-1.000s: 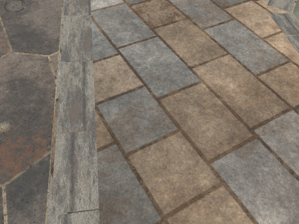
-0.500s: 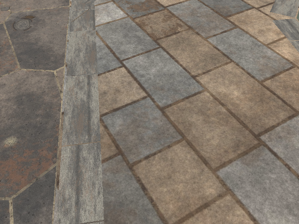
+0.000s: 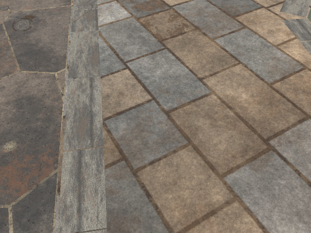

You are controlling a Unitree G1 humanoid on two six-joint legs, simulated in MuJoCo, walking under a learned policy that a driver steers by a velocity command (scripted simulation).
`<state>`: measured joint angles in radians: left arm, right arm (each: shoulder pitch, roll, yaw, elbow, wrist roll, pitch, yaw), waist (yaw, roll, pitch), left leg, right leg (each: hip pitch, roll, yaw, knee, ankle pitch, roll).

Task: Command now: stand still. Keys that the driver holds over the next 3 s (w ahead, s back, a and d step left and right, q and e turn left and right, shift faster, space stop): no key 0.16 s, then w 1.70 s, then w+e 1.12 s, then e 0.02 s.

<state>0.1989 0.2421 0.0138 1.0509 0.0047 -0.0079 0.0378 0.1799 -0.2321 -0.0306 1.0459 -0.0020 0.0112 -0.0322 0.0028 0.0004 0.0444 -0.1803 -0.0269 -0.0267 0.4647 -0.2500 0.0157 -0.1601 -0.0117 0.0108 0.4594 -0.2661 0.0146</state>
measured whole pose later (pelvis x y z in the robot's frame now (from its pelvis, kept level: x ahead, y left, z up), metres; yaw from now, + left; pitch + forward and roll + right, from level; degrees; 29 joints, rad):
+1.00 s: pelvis +0.32 +0.01 +0.00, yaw -1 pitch +0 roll +1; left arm 0.32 0.25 0.04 0.99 -0.03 -0.11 0.01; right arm 0.14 -0.25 -0.05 0.94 0.00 -0.10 0.04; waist 0.01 -0.03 0.04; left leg -0.31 -0.06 0.07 0.44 -0.14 0.07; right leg -0.39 -0.06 0.05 1.22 -0.34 -0.05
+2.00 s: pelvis +0.89 -0.02 -0.02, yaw -3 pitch +2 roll -1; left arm 0.38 0.25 0.05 1.01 -0.02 -0.07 0.01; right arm 0.03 -0.24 -0.05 0.86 0.00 -0.11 0.03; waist 0.04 -0.01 0.04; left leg -0.47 0.01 0.06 0.57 -0.13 0.05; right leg -0.16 0.00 0.04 0.93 -0.48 -0.02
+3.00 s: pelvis +1.43 -0.17 -0.02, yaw -36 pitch +3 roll +1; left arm 0.38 0.29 0.09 0.79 -0.02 -0.04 0.02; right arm 0.01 -0.26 -0.06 0.76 -0.01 -0.14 0.02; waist 0.07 -0.01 0.00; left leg -0.47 -0.03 -0.02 0.49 -0.07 0.02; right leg -0.11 0.09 0.23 0.64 -0.48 -0.05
